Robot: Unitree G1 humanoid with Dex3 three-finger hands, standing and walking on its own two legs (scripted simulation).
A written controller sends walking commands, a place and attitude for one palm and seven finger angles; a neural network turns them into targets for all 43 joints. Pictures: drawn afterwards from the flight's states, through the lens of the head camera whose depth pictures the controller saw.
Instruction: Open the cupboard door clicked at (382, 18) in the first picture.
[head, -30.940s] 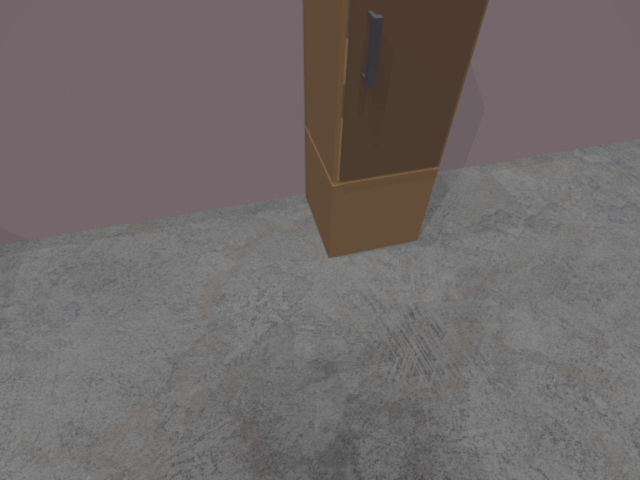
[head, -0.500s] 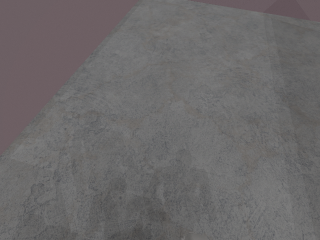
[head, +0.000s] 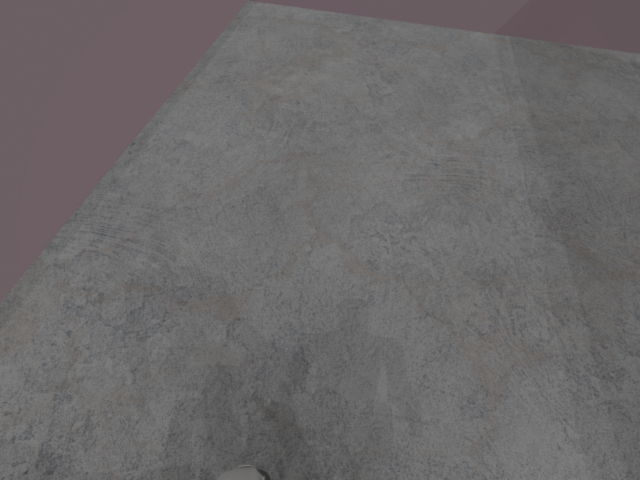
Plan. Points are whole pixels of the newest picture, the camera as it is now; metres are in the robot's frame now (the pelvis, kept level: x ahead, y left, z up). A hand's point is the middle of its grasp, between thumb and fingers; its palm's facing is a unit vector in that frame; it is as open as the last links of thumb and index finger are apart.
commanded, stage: turn to face it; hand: left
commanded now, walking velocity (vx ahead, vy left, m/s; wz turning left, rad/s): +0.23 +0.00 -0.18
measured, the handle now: out of the picture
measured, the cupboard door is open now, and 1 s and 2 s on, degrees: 43 43 43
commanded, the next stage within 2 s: none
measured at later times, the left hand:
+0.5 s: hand (196, 445) +0.19 +0.19 -0.17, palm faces +0.27 -0.94 -0.22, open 7.3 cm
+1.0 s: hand (202, 415) +0.22 +0.19 -0.15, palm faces +0.50 -0.81 -0.30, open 7.4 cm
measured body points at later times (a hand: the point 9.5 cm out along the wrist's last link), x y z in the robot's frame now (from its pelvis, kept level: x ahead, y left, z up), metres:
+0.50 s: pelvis +0.17 -0.01 +0.00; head +0.20 +0.01 +0.45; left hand +0.17 +0.24 -0.15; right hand +0.27 -0.25 -0.14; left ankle +0.17 +0.11 -0.70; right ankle +0.15 -0.13 -0.73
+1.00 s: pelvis +0.24 -0.04 +0.00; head +0.29 -0.04 +0.44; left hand +0.20 +0.23 -0.13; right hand +0.44 -0.23 -0.16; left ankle +0.17 +0.08 -0.68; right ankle +0.30 -0.14 -0.73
